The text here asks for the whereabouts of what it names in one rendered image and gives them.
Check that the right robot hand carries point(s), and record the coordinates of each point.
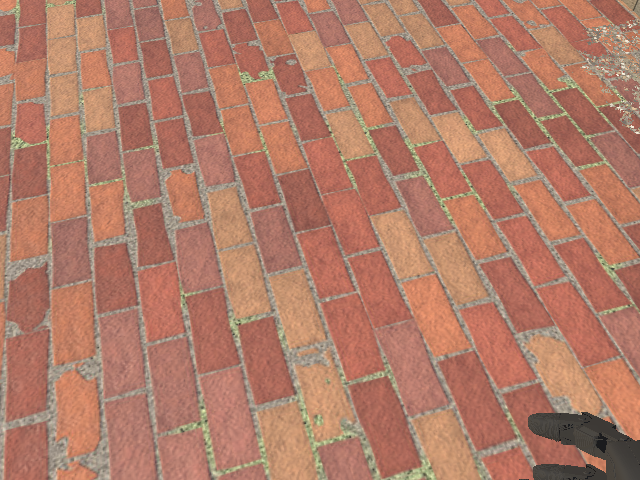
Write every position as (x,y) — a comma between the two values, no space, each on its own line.
(592,435)

